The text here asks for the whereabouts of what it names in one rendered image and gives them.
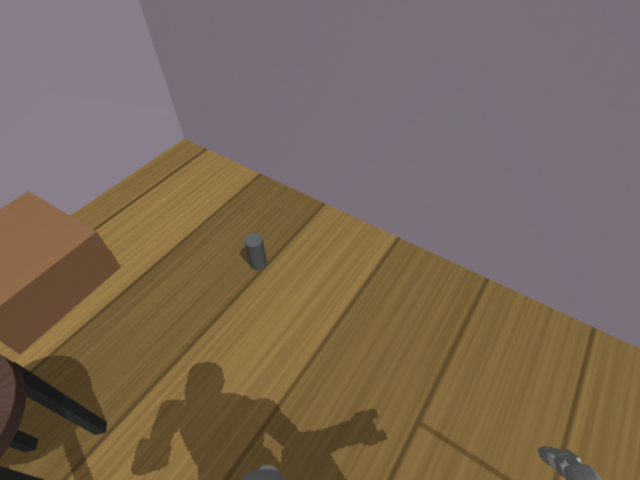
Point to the stool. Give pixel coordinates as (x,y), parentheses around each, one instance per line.
(17,383)

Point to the right robot hand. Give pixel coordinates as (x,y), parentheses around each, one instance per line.
(567,464)

